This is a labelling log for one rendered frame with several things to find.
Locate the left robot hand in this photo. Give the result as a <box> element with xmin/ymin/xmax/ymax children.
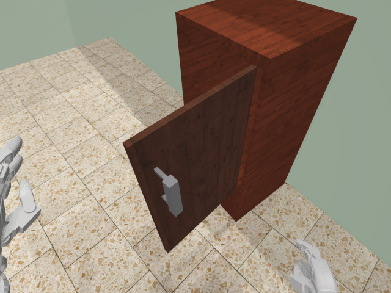
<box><xmin>0</xmin><ymin>136</ymin><xmax>41</xmax><ymax>255</ymax></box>

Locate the cupboard door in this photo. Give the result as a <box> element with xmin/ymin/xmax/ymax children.
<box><xmin>123</xmin><ymin>65</ymin><xmax>257</xmax><ymax>253</ymax></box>

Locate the handle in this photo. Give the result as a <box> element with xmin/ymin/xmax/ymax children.
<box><xmin>154</xmin><ymin>167</ymin><xmax>183</xmax><ymax>217</ymax></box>

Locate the right robot hand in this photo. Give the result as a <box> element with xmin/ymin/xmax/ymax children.
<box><xmin>290</xmin><ymin>239</ymin><xmax>338</xmax><ymax>293</ymax></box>

